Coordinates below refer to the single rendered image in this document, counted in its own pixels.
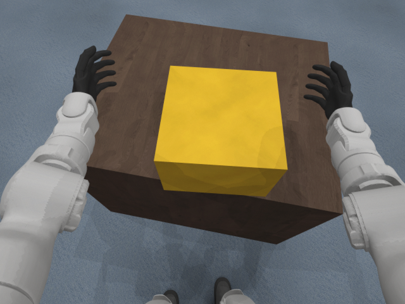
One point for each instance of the left robot hand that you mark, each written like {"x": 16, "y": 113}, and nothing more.
{"x": 85, "y": 78}

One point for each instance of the robot shin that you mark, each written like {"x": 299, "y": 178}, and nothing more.
{"x": 232, "y": 292}
{"x": 161, "y": 297}

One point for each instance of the robot right shin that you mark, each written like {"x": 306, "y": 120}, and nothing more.
{"x": 232, "y": 292}

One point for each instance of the right robot upper arm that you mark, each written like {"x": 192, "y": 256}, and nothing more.
{"x": 375, "y": 221}

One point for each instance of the carton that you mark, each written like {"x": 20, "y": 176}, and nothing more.
{"x": 221, "y": 132}

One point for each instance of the pedestal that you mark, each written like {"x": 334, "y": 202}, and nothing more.
{"x": 121, "y": 171}

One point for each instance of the left robot upper arm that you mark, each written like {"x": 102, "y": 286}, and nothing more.
{"x": 45, "y": 201}

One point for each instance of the right robot forearm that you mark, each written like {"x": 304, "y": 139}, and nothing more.
{"x": 354, "y": 155}

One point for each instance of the right robot hand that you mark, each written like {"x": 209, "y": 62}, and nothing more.
{"x": 338, "y": 95}

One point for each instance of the left robot forearm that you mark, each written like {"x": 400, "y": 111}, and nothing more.
{"x": 70, "y": 145}

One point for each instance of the robot left shin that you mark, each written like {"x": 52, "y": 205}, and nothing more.
{"x": 161, "y": 297}

